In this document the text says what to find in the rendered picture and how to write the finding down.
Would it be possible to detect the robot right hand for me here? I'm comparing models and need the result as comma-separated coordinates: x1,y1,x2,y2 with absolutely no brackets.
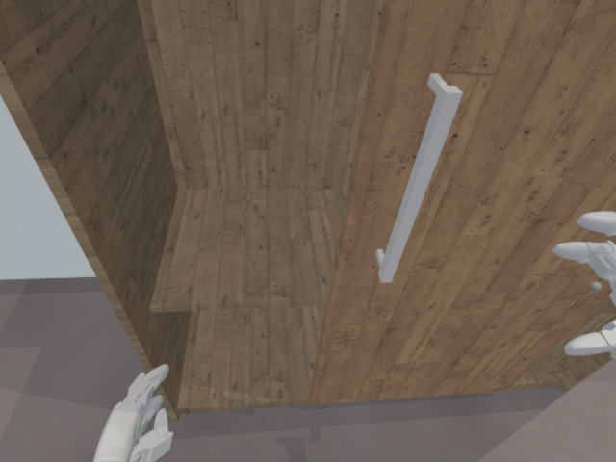
552,212,616,358

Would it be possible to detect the wardrobe door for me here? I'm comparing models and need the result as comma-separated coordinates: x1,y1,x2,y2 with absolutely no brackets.
523,298,616,376
309,0,616,405

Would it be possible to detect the handle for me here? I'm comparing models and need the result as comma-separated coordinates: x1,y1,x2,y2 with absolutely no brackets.
375,73,463,283

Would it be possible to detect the robot left hand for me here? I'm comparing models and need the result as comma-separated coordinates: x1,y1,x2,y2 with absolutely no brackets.
93,364,173,462

